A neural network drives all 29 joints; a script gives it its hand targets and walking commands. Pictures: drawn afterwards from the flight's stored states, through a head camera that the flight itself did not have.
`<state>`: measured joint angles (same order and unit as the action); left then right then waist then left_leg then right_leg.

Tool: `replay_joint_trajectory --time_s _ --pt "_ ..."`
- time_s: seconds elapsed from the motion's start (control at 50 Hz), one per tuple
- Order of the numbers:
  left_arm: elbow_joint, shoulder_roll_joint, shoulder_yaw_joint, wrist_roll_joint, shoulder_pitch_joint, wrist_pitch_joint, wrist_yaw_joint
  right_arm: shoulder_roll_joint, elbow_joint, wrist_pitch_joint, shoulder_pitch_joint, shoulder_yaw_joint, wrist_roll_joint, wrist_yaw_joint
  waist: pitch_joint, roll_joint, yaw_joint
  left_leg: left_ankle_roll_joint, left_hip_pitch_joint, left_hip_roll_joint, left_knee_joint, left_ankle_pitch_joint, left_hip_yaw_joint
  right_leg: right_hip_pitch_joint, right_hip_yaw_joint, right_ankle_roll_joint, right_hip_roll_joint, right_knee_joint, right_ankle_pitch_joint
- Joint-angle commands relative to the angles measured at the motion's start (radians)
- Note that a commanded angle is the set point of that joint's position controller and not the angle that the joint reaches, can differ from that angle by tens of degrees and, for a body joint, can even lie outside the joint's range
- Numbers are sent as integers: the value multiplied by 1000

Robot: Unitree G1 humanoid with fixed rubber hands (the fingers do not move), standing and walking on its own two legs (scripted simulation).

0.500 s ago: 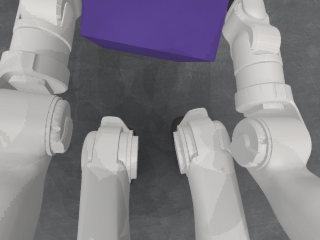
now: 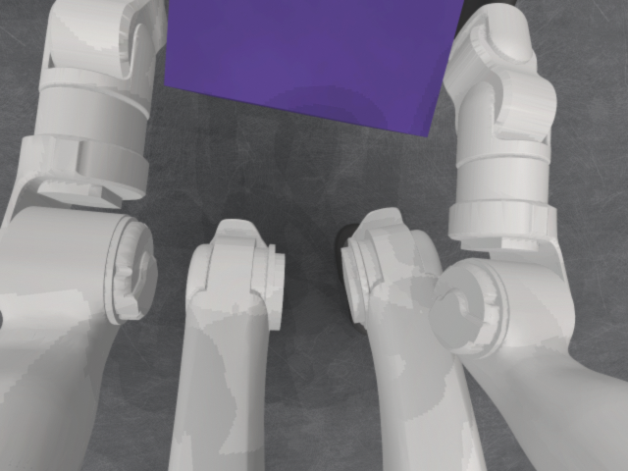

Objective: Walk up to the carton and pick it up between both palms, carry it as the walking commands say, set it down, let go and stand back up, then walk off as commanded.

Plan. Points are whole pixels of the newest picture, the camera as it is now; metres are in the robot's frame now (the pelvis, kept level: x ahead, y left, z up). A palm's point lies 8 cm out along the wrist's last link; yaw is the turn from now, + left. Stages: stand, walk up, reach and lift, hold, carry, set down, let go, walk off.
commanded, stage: reach and lift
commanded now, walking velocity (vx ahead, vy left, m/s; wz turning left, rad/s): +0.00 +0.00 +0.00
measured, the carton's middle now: out of the picture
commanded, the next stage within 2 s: none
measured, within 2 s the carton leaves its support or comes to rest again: neither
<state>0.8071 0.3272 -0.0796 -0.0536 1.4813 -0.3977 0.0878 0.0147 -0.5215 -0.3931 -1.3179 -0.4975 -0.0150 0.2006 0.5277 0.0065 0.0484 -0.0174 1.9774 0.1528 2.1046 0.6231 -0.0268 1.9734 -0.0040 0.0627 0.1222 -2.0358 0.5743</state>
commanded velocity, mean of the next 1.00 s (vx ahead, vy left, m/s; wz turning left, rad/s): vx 0.00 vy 0.00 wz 0.00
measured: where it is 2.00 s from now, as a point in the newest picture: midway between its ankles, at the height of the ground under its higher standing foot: (305, 306)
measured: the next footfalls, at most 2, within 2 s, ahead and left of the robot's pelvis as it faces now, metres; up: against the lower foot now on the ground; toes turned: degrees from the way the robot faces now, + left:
none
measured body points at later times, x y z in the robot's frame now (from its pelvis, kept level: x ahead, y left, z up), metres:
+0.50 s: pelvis -0.03 +0.00 +0.04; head +0.33 +0.00 +0.30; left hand +0.56 +0.11 -0.08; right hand +0.50 -0.18 -0.08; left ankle +0.11 +0.09 -0.39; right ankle +0.13 -0.12 -0.39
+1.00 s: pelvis -0.03 +0.01 +0.10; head +0.31 +0.01 +0.38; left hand +0.54 +0.12 -0.01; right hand +0.48 -0.17 -0.01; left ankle +0.11 +0.09 -0.39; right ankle +0.13 -0.12 -0.39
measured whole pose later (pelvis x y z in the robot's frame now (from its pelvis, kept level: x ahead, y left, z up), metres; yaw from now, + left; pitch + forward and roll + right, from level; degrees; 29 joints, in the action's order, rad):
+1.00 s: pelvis -0.03 +0.01 +0.10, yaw +0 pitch +22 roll -4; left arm 0.70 0.22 -0.20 0.05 1.39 -0.50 0.06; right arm -0.04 -0.40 -0.48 -1.19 -0.53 -0.12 0.14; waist 0.53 -0.03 0.07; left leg -0.03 1.63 0.15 1.77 0.51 -0.06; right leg 1.61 0.04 0.08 0.13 -1.69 0.46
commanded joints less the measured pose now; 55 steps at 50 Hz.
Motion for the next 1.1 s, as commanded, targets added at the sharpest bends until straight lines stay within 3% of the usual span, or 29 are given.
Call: replay_joint_trajectory --time_s 0.0,0.08,0.14,0.16,0.18,0.22,0.24,0.28,0.34,0.38,0.4,0.42,0.44,0.46,0.5,0.56,0.58,0.64,0.7,0.74,0.8,0.84,0.86,0.88,0.96,0.98,1.04,1.06,1.08 --pt "-368 -1021 438 -159 767 53 -175 -812 234 29 -850 631 178 -205 -2407 -212 113 59 -1116 -18 -227 -781 -56 -717 -71 -40 36 143 -541" --pt "-390 -1042 394 -154 810 68 -172 -809 163 20 -840 595 123 -202 -2291 -147 151 54 -974 -16 -260 -661 -40 -745 -74 -42 38 185 -505" --pt "-219 -1067 298 -88 731 61 -190 -808 116 33 -847 536 77 -210 -2117 -138 127 38 -859 -17 -284 -512 -24 -691 -64 -46 28 223 -406" --pt "-168 -1064 258 -61 709 59 -196 -839 137 34 -923 561 91 -215 -2159 -110 80 30 -851 -4 -291 -464 -8 -741 -68 -38 27 231 -397" --pt "-98 -1041 195 -28 731 64 -206 -815 34 29 -892 496 48 -221 -1972 -86 105 22 -679 -16 -307 -349 0 -651 -76 -32 19 238 -309" --pt "-242 -1081 312 -102 744 61 -214 -875 203 21 -883 597 94 -219 -2288 -46 128 18 -825 1 -303 -489 12 -874 -77 -24 35 245 -482" --pt "-311 -1096 329 -101 725 45 -206 -881 267 9 -910 654 142 -219 -2415 -75 90 25 -904 5 -307 -564 19 -936 -78 -30 43 241 -558" --pt "-209 -1052 221 -34 745 34 -200 -886 26 -24 -846 542 74 -223 -2168 -96 79 28 -780 1 -326 -381 28 -763 -87 -26 32 260 -363" --pt "-319 -1096 321 -84 806 11 -212 -916 167 -35 -883 621 126 -239 -2361 -134 77 24 -924 -12 -355 -414 15 -826 -75 -21 27 273 -379" --pt "-371 -1057 297 -81 801 7 -216 -990 170 -62 -858 653 126 -240 -2395 -46 51 15 -896 7 -354 -443 24 -907 -78 -20 42 283 -429" --pt "-255 -1072 262 -53 797 -8 -223 -928 80 -62 -879 595 101 -239 -2263 -88 75 18 -822 -4 -369 -329 31 -823 -80 -18 32 296 -323" --pt "-347 -1033 257 -47 793 -4 -223 -1018 114 -79 -855 666 137 -240 -2400 -62 -19 15 -848 15 -362 -398 67 -995 -40 -17 41 305 -405" --pt "-366 -1067 310 -60 774 -15 -223 -1026 246 -75 -922 718 179 -240 -2510 -56 -23 5 -918 17 -380 -432 60 -1020 -56 -7 50 307 -448" --pt "-341 -1060 301 -68 782 -12 -221 -1033 168 -91 -858 698 151 -241 -2398 -21 9 3 -860 6 -389 -396 31 -939 -53 -11 38 307 -405" --pt "-190 -1069 230 -21 702 -36 -240 -973 136 -92 -887 653 128 -235 -2251 -26 -24 3 -743 13 -410 -315 60 -975 -27 -13 34 339 -342" --pt "-385 -1121 343 -101 784 -28 -244 -1019 261 -90 -900 746 179 -232 -2524 -51 22 12 -936 20 -420 -418 41 -1079 -39 -21 43 355 -452" --pt "-324 -1091 295 -73 823 -25 -248 -991 111 -92 -878 652 141 -227 -2328 -93 63 15 -825 5 -422 -341 22 -940 -46 -25 32 351 -380" --pt "-406 -1098 338 -103 831 -25 -246 -982 253 -83 -900 693 154 -218 -2509 -94 52 19 -919 15 -433 -407 37 -1084 -22 -17 41 375 -450" --pt "-225 -1077 250 -37 748 -24 -260 -993 57 -90 -801 607 85 -234 -2188 -52 48 16 -797 6 -477 -257 48 -964 -26 -25 31 433 -297" --pt "-237 -1133 296 -59 757 -27 -265 -965 80 -77 -804 596 80 -244 -2226 -98 105 27 -854 -9 -496 -240 18 -930 -40 -31 26 434 -278" --pt "-368 -1154 362 -87 762 -29 -244 -969 194 -68 -822 633 123 -252 -2446 -181 98 46 -1104 1 -496 -390 0 -952 -57 -37 39 423 -370" --pt "-343 -1155 330 -83 697 -29 -236 -950 258 -70 -850 682 120 -258 -2422 -110 99 37 -1106 -4 -508 -389 -3 -978 -49 -33 36 466 -367" --pt "-351 -1217 377 -112 720 -41 -228 -944 257 -75 -822 648 113 -256 -2475 -121 145 51 -1190 -3 -534 -418 -40 -976 -62 -33 44 459 -398" --pt "-258 -1200 305 -60 640 -39 -227 -940 170 -79 -792 629 85 -256 -2327 -118 100 53 -1063 -5 -529 -373 -2 -980 -43 -32 32 472 -351" --pt "-413 -1204 389 -99 686 -27 -221 -924 253 -69 -716 691 100 -281 -2407 -135 139 65 -1200 -10 -551 -455 -35 -963 -53 -40 36 491 -404" --pt "-249 -1199 315 -44 637 -37 -215 -915 111 -70 -712 606 54 -287 -2185 -138 131 67 -1163 -22 -585 -400 -94 -783 -64 -34 32 496 -312" --pt "-429 -1209 427 -84 608 -24 -198 -956 281 -58 -723 731 132 -285 -2446 -166 94 70 -1330 -18 -575 -508 -80 -930 -39 -27 36 501 -404" --pt "-353 -1196 359 -73 625 -16 -195 -944 164 -61 -715 664 93 -287 -2232 -127 122 66 -1251 -27 -586 -463 -93 -812 -48 -24 30 519 -331" --pt "-458 -1214 394 -76 590 -14 -193 -986 299 -59 -709 766 134 -285 -2464 -103 59 63 -1345 -8 -598 -562 -59 -1060 -30 -29 45 535 -457"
